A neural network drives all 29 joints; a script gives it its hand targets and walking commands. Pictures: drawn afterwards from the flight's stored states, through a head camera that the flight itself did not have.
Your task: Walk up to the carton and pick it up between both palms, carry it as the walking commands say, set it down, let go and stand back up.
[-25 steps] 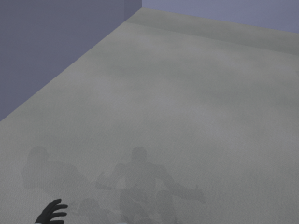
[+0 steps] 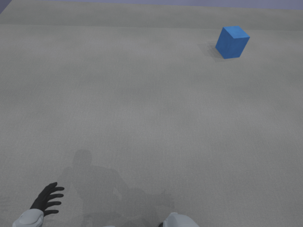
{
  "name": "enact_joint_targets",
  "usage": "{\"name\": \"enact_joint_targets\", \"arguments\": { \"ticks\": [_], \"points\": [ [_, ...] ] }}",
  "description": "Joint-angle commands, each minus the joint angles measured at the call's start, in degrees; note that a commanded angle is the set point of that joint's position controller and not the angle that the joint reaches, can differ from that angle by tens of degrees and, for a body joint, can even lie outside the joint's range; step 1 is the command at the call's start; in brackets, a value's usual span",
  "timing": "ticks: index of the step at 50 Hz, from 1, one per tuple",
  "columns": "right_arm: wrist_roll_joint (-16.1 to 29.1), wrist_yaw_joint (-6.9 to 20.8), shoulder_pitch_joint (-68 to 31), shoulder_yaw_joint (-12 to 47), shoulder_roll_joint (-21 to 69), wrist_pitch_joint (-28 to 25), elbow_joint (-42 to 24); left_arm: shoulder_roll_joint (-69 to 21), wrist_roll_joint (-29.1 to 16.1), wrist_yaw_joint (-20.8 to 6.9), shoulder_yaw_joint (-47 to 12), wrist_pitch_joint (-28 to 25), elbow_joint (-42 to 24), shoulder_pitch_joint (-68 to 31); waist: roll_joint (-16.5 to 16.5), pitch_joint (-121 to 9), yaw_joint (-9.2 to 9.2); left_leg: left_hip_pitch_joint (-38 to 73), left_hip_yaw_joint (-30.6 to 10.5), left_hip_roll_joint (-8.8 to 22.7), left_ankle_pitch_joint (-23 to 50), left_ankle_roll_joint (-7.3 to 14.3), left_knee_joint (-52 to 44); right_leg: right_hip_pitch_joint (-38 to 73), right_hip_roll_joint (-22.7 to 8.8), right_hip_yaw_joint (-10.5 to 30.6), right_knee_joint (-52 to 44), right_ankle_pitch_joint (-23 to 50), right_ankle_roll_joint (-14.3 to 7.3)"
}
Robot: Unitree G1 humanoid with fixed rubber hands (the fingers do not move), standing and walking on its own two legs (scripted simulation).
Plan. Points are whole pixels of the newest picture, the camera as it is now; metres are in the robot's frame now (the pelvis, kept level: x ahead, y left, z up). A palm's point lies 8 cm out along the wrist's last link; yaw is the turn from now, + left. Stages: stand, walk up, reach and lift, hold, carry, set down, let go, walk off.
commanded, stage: walk up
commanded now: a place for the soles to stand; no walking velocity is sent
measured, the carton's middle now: (231, 42) +1.94 -0.95 -0.62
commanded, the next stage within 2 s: none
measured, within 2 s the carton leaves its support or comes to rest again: neither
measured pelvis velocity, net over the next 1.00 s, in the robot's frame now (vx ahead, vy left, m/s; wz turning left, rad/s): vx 0.56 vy -0.12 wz -0.45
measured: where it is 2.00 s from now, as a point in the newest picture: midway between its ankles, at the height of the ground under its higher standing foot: (187, 117)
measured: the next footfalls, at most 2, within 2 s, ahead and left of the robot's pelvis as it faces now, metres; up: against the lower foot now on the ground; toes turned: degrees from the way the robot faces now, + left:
left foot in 0.10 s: +0.14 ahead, +0.16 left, +0.00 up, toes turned +4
right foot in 0.34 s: +0.32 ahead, -0.16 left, +0.00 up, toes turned -17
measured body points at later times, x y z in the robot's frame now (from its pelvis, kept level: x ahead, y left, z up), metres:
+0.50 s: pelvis +0.30 -0.03 +0.00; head +0.34 -0.02 +0.45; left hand +0.53 +0.22 -0.12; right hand +0.23 -0.37 -0.09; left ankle +0.24 +0.12 -0.64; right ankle +0.28 -0.14 -0.71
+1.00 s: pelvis +0.56 -0.12 -0.01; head +0.61 -0.12 +0.44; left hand +0.84 +0.09 -0.12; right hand +0.45 -0.44 -0.11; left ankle +0.52 +0.06 -0.63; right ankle +0.60 -0.24 -0.71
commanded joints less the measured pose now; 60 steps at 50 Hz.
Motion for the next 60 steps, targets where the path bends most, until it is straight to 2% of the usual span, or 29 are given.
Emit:
{"name": "enact_joint_targets", "arguments": {
  "ticks": [1, 3, 5, 6, 7, 8, 15, 17, 18, 19, 21, 27, 29, 30, 31, 32, 33, 41, 43, 44, 45, 46, 47, 51, 55, 57, 58, 59, 60],
  "points": [
    [0.2, -0.08, 3.15, -3.59, -14.82, -2.73, -5.33, 17.04, 0.61, 1.59, 2.87, -1.34, -4.38, 0.24, -4.13, -11.61, 2.28, -12.28, 0.41, 0.63, -5.34, -0.76, -14.77, 12.12, -15.71, 20.31, -21.77, -8.29, -12.71],
    [0.0, -0.28, 9.46, -4.26, -14.52, -2.7, -3.03, 16.93, 2.05, 1.02, 2.18, -1.7, -5.89, -3.12, -7.71, -12.92, -0.66, -2.25, 2.87, -1.26, -3.47, -0.84, -25.61, 3.5, -14.44, 18.68, -18.13, -11.62, -12.64],
    [-2.08, -1.37, 21.81, -6.6, -17.51, -3.34, 0.72, 11.3, 2.01, 0.6, 0.36, -1.54, -7.52, -8.72, 4.13, -14.49, -9.32, 22.86, 0.7, -0.47, 1.96, 0.76, -42.18, -19.11, -2.76, 6.95, 1.92, -19.46, -3.78],
    [-3.17, -2.15, 22.54, -8.28, -24.71, -3.82, -0.63, 5.97, 1.74, 0.87, -0.88, -1.97, -9.2, -11.3, 21.97, -10.41, -11.42, 25.45, -29.19, 17.51, -22.97, 4.16, -56.62, -34.0, 5.56, 2.67, 19.18, -17.12, -0.74],
    [-1.84, -2.16, 12.91, -7.89, -26.85, -3.98, -4.0, 12.49, 3.02, 1.16, 0.06, -2.21, -10.49, -14.82, 14.12, -8.4, -8.84, 23.47, -42.95, 25.72, -22.23, 14.28, -59.11, -36.0, -1.93, 10.37, 24.81, -14.58, 0.6],
    [-1.16, -2.35, 9.45, -7.04, -23.25, -4.22, -5.68, 14.17, 3.03, 1.06, -0.04, -3.08, -8.68, -12.77, 5.98, -7.9, -6.27, 26.49, -33.8, 23.75, -7.77, 14.43, -54.28, -34.97, -5.05, 9.36, 25.37, -9.99, 1.69],
    [-1.53, -1.76, 5.21, -5.67, -18.46, -2.85, -5.88, 9.32, 1.74, -1.77, 0.27, -3.58, -1.51, -7.65, 13.9, -8.25, -2.18, 17.15, 5.5, 10.85, 32.37, 8.35, -42.32, -8.4, -2.45, -5.28, -4.06, -3.41, 0.48],
    [-0.7, -1.21, 1.1, -4.57, -14.9, -2.25, -7.39, 13.88, 1.88, -0.68, 2.77, -3.43, 4.7, 11.28, 3.27, -16.67, 9.08, -2.11, 14.01, 5.02, 42.18, 4.81, -18.85, 27.9, 2.99, -8.41, -8.42, 1.14, -3.25],
    [0.32, -0.99, -1.59, -2.33, -9.97, -2.65, -10.33, 20.67, 2.05, 0.6, 5.11, -3.27, 6.08, 22.59, -12.08, -18.87, 16.68, -21.34, 14.84, -1.59, 32.2, 0.55, 0.83, 41.04, -8.32, 15.27, -15.0, -9.49, -9.31],
    [1.34, -1.34, -5.91, -1.0, -9.9, -3.16, -13.68, 24.44, 0.67, 1.48, 4.94, -3.58, 4.87, 22.54, -15.98, -19.63, 15.35, -34.38, 5.23, -9.41, -2.27, 0.6, 9.76, 45.17, -21.76, 42.07, -21.69, -2.38, -19.47],
    [1.71, -1.19, -6.22, -1.68, -12.55, -3.69, -11.18, 18.02, -1.53, 2.96, 3.63, -2.55, 2.55, 15.08, 0.26, -12.91, 10.82, -31.97, -1.0, -1.92, 0.31, 1.24, 11.34, 35.98, -20.83, 29.56, -19.66, 9.91, -18.32],
    [0.18, 0.04, 1.69, -3.29, -12.69, -2.78, -6.48, 15.98, 1.07, 4.26, 1.6, -4.27, -3.06, 6.15, -4.64, -7.37, 2.53, -16.53, -2.39, 2.21, -6.86, -0.63, -19.08, 13.24, -20.27, 18.58, -13.82, 21.41, -14.14],
    [-0.89, 0.04, 12.84, -4.47, -12.05, -3.6, -2.7, 14.98, 1.16, 3.82, 0.55, -4.11, -4.41, -0.14, -1.95, -12.96, -5.58, 6.78, 4.91, -2.88, 10.77, -0.22, -33.52, -1.35, -12.24, 8.41, -1.42, 6.82, -8.25],
    [-2.04, -0.72, 22.71, -6.83, -17.23, -3.79, 0.62, 9.74, 1.67, 3.32, -0.89, -4.4, -5.89, -2.76, 12.06, -16.74, -10.66, 24.37, -2.25, -0.06, 4.39, 1.48, -37.39, -15.04, -4.37, 0.95, 16.47, 1.8, -4.2],
    [-2.76, -1.51, 25.35, -8.31, -24.7, -4.26, -0.59, 7.0, 1.27, 3.31, -1.48, -5.03, -8.0, -3.45, 25.43, -15.39, -12.11, 31.16, -35.28, 16.0, -8.62, 7.96, -52.18, -30.82, 6.35, 2.15, 28.59, -14.75, -1.28],
    [-0.54, -1.53, 17.62, -7.92, -24.69, -3.92, -3.46, 13.56, 1.58, 3.58, -0.25, -5.16, -7.77, -4.85, 16.33, -14.76, -9.29, 31.27, -45.35, 20.99, -1.74, 15.69, -51.75, -31.86, 0.58, 9.34, 32.47, -15.22, -0.53],
    [-0.47, -1.92, 15.19, -7.03, -21.35, -3.67, -5.25, 14.18, 1.28, 3.74, -0.8, -5.75, -6.47, -6.9, 9.29, -11.44, -8.56, 31.8, -35.18, 20.27, 11.32, 16.19, -46.81, -35.62, -2.0, 9.48, 34.57, -13.39, 0.84],
    [-0.96, -1.76, 2.8, -5.22, -17.51, -2.7, -8.83, 8.83, 1.43, 0.2, -0.77, -4.76, -1.3, -4.23, 15.61, -7.64, -0.74, 9.52, 2.48, 9.3, 33.49, 9.33, -44.74, -6.48, -4.53, -4.85, 0.89, -1.61, 0.89],
    [0.06, -1.23, -1.26, -4.17, -14.76, -2.21, -9.88, 10.91, 1.41, 0.67, 1.13, -4.5, 2.92, 9.32, 8.54, -11.36, 7.95, -2.57, 8.8, 5.92, 41.92, 6.17, -30.91, 18.11, -0.43, -6.97, -6.01, 5.56, -1.23],
    [0.55, -1.06, -1.31, -2.7, -11.24, -2.03, -10.11, 14.69, 1.84, 1.64, 2.79, -4.25, 5.07, 18.53, -0.74, -16.12, 13.47, -10.79, 10.29, 2.83, 41.43, 3.87, -17.3, 31.77, 0.18, -4.22, -5.59, 3.1, -4.08],
    [1.44, -0.94, -2.64, -1.62, -7.19, -2.21, -12.96, 20.89, 1.5, 2.66, 4.54, -4.27, 4.41, 24.82, -15.55, -19.16, 17.41, -24.95, 11.36, -7.61, 20.16, -0.37, 5.94, 37.43, -17.36, 25.28, -17.32, -7.09, -11.58],
    [1.77, -1.24, -5.75, -1.59, -12.26, -2.16, -14.36, 23.09, 0.24, 3.08, 4.43, -4.43, 2.98, 22.75, -9.88, -19.2, 14.76, -30.3, 1.11, -9.51, -4.27, 0.9, 12.43, 38.2, -25.37, 44.04, -23.35, -10.03, -19.4],
    [1.55, -1.32, -2.88, -2.39, -14.18, -2.42, -12.45, 18.79, -0.85, 3.51, 3.63, -4.32, 1.1, 17.1, 0.3, -17.2, 10.89, -27.76, -3.34, -5.69, -2.07, 1.43, 14.69, 34.05, -24.13, 36.24, -21.72, -10.09, -18.44],
    [1.08, -0.59, 3.74, -2.32, -11.94, -1.64, -7.1, 13.74, 0.34, 4.64, 1.93, -5.06, -2.89, 8.42, -3.74, -9.22, 4.79, -21.87, -3.88, 0.51, 1.12, -0.77, -0.53, 16.1, -21.28, 19.26, -19.89, 4.36, -14.38],
    [-0.48, 0.6, 4.0, -3.65, -12.49, -1.72, -5.77, 16.43, 1.9, 4.07, 1.6, -5.46, -4.59, 6.31, -6.25, -9.84, 4.05, -12.15, -0.28, -0.56, -3.63, -1.51, -19.7, 6.28, -22.08, 16.88, -17.26, -4.75, -14.76],
    [-1.01, 0.62, 12.22, -4.66, -12.26, -2.69, -3.39, 14.73, 1.69, 3.67, 0.87, -5.13, -5.07, 1.86, -4.97, -13.05, -2.32, 4.78, 3.93, -4.33, 8.73, -0.95, -29.57, -4.49, -16.11, 8.53, -7.37, -15.28, -9.55],
    [-1.72, 0.06, 18.01, -6.18, -15.65, -2.98, -1.32, 10.23, 1.94, 3.46, -0.37, -4.93, -6.14, 0.13, 8.6, -14.92, -5.97, 17.53, -1.28, -2.99, 1.93, 0.95, -34.37, -15.29, -9.67, 1.45, 6.63, -19.45, -5.28],
    [-2.85, -0.88, 23.16, -8.04, -23.85, -3.6, -1.11, 6.81, 1.64, 3.41, -1.45, -5.24, -8.17, -3.16, 24.13, -12.56, -10.55, 24.45, -34.13, 10.39, -23.56, 8.02, -51.23, -32.03, -0.23, -3.05, 26.4, -12.77, -1.57],
    [-0.79, -1.11, 17.88, -7.78, -24.78, -3.48, -4.51, 12.74, 2.26, 3.7, 0.06, -5.27, -8.92, -6.49, 16.65, -11.35, -9.79, 26.91, -49.04, 19.17, -15.69, 17.14, -54.64, -36.34, -2.58, 4.69, 29.39, -17.56, 0.4]
  ]
}}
